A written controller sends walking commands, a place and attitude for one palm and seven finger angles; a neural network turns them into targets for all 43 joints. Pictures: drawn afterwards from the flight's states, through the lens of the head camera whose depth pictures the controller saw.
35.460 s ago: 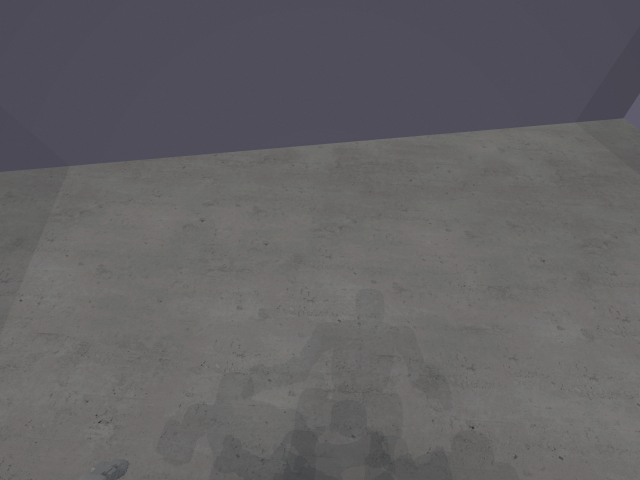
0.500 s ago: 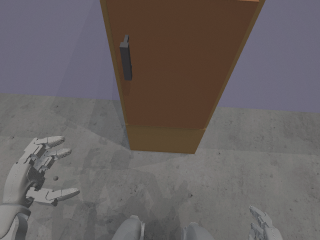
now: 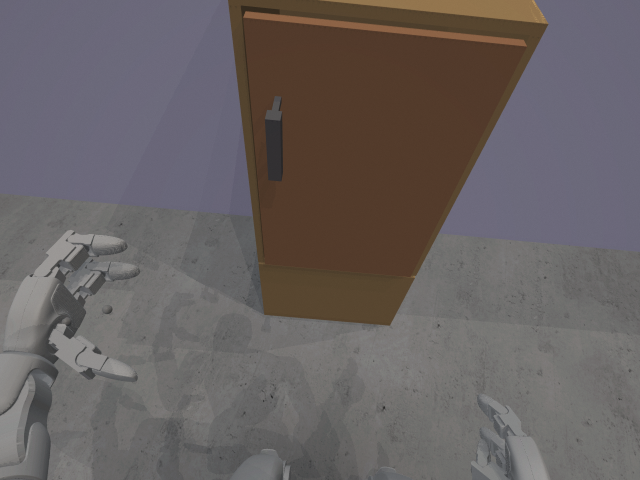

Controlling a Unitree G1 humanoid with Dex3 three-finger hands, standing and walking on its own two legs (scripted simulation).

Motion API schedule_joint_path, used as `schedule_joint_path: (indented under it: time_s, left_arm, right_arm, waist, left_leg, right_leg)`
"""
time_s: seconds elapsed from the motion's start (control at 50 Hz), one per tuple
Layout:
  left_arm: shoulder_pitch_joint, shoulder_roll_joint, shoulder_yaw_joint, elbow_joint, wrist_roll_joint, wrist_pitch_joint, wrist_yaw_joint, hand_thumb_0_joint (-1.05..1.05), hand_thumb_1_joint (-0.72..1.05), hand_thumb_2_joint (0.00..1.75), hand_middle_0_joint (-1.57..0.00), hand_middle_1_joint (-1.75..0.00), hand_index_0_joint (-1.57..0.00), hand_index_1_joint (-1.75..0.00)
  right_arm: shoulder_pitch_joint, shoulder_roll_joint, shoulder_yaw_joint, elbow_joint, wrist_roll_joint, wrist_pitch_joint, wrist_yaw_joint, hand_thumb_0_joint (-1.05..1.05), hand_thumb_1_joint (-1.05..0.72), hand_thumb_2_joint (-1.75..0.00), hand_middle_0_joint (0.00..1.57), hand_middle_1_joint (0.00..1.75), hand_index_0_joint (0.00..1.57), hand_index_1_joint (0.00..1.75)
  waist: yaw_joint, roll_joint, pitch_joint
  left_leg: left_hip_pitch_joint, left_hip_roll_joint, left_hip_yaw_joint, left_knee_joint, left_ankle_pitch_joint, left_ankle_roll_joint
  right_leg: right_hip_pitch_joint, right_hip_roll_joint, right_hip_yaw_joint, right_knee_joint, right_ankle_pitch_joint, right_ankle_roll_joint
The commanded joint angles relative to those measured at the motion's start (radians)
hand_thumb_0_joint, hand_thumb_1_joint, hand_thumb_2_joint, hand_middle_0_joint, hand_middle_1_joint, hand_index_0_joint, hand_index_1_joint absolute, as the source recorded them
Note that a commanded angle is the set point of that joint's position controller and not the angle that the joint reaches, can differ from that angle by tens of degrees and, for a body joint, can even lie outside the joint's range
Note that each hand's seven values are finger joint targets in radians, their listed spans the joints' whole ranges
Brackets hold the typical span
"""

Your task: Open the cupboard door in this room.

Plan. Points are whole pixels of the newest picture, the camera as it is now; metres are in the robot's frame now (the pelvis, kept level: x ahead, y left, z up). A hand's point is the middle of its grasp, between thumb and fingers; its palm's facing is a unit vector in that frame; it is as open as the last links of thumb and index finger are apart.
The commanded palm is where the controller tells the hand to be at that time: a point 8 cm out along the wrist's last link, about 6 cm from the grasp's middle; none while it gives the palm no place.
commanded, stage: raise the hand with hooked fingers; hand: left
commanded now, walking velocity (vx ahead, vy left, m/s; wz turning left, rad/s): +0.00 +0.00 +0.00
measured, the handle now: (276, 139) +0.59 +0.12 +0.06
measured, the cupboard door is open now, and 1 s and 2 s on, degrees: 0 0 0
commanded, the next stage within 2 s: move the hooked fingers beside the handle in 0.58 s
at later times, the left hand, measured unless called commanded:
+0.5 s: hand (140, 296) +0.30 +0.24 +0.06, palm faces +0.03 -1.00 -0.04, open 14.0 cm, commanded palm +0.27 +0.29 +0.07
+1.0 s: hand (174, 258) +0.35 +0.21 +0.07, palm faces -0.01 -1.00 -0.02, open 14.0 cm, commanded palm +0.32 +0.27 +0.06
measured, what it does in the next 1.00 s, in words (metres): stands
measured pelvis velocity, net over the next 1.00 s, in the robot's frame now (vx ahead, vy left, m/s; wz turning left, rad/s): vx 0.01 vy -0.04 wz -0.01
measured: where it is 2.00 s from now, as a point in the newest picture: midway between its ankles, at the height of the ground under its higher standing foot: outside the picture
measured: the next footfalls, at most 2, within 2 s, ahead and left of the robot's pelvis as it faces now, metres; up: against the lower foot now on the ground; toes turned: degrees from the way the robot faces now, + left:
none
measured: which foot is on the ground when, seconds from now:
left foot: down 0.00-1.00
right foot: down 0.00-1.00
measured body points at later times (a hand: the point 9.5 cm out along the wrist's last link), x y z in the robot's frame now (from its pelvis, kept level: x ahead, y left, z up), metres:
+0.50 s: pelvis +0.01 -0.03 +0.00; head +0.06 -0.02 +0.45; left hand +0.29 +0.29 +0.07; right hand +0.15 -0.28 -0.08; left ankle +0.02 +0.07 -0.68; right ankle +0.01 -0.13 -0.68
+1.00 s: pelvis +0.01 -0.04 +0.00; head +0.07 -0.03 +0.45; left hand +0.34 +0.27 +0.07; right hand +0.15 -0.29 -0.09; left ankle +0.02 +0.07 -0.68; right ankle +0.01 -0.13 -0.68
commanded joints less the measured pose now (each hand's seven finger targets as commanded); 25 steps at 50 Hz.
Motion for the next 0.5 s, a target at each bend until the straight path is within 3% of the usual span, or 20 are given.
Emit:
schedule_joint_path:
  time_s: [0.0,0.04,0.1,0.2,0.24,0.28,0.4,0.48]
  left_arm:
    - [-0.217,0.255,0.111,-0.147,-0.032,-0.043,-0.022,0.00,-0.50,0.30,-0.30,-1.20,-0.30,-1.20]
    - [-0.231,0.268,0.114,-0.141,-0.034,-0.027,-0.036,0.00,-0.50,0.30,-0.30,-1.20,-0.30,-1.20]
    - [-0.195,0.242,0.102,-0.090,-0.047,-0.003,-0.052,0.00,-0.50,0.30,-0.30,-1.20,-0.30,-1.20]
    - [-0.193,0.243,0.112,-0.074,-0.050,-0.023,-0.047,0.00,-0.50,0.30,-0.30,-1.20,-0.30,-1.20]
    - [-0.218,0.265,0.130,-0.075,-0.050,-0.041,-0.040,0.00,-0.50,0.30,-0.30,-1.20,-0.30,-1.20]
    - [-0.219,0.263,0.134,-0.068,-0.048,-0.056,-0.030,0.00,-0.50,0.30,-0.30,-1.20,-0.30,-1.20]
    - [-0.236,0.278,0.129,-0.135,-0.036,-0.095,-0.020,0.00,-0.50,0.30,-0.30,-1.20,-0.30,-1.20]
    - [-0.219,0.268,0.128,-0.106,-0.044,-0.083,-0.023,0.00,-0.50,0.30,-0.30,-1.20,-0.30,-1.20]
  right_arm:
    - [-0.002,-0.175,-0.077,-0.120,0.011,-0.045,-0.027,0.00,-0.90,-0.90,0.20,0.30,0.20,0.30]
    - [0.004,-0.177,-0.078,-0.120,0.013,-0.044,-0.028,0.00,-0.90,-0.90,0.20,0.30,0.20,0.30]
    - [0.008,-0.176,-0.080,-0.124,0.014,-0.041,-0.026,0.00,-0.90,-0.90,0.20,0.30,0.20,0.30]
    - [0.015,-0.179,-0.087,-0.126,0.011,-0.035,-0.017,0.00,-0.90,-0.90,0.20,0.30,0.20,0.30]
    - [0.014,-0.179,-0.084,-0.126,0.008,-0.029,-0.014,0.00,-0.90,-0.90,0.20,0.30,0.20,0.30]
    - [0.012,-0.176,-0.085,-0.126,0.010,-0.024,-0.015,0.00,-0.90,-0.90,0.20,0.30,0.20,0.30]
    - [0.001,-0.161,-0.081,-0.121,0.011,-0.025,-0.018,0.00,-0.90,-0.90,0.20,0.30,0.20,0.30]
    - [0.000,-0.160,-0.080,-0.115,0.013,-0.023,-0.021,0.00,-0.90,-0.90,0.20,0.30,0.20,0.30]
  waist:
    - [-0.011,0.161,-0.235]
    - [-0.008,0.170,-0.263]
    - [-0.009,0.097,-0.243]
    - [-0.009,0.056,-0.228]
    - [-0.007,0.075,-0.228]
    - [-0.010,0.051,-0.221]
    - [-0.010,0.139,-0.267]
    - [-0.015,0.093,-0.250]
  left_leg:
    - [0.273,0.020,-0.116,-0.226,0.297,-0.084]
    - [0.291,0.020,-0.107,-0.221,0.353,-0.081]
    - [0.248,0.013,-0.091,-0.219,0.330,-0.065]
    - [0.216,0.006,-0.071,-0.203,0.337,-0.052]
    - [0.193,0.001,-0.062,-0.197,0.312,-0.050]
    - [0.173,0.000,-0.056,-0.198,0.267,-0.044]
    - [0.195,-0.003,-0.039,-0.187,0.279,-0.034]
    - [0.161,-0.005,-0.033,-0.181,0.265,-0.031]
  right_leg:
    - [0.032,0.047,0.010,-0.096,0.139,-0.045]
    - [0.059,0.048,0.014,-0.106,0.170,-0.046]
    - [0.084,0.049,0.013,-0.121,0.190,-0.041]
    - [0.096,0.049,0.022,-0.118,0.226,-0.037]
    - [0.109,0.050,0.034,-0.117,0.218,-0.041]
    - [0.113,0.048,0.042,-0.124,0.188,-0.036]
    - [0.152,0.042,0.070,-0.129,0.217,-0.034]
    - [0.173,0.039,0.079,-0.139,0.225,-0.025]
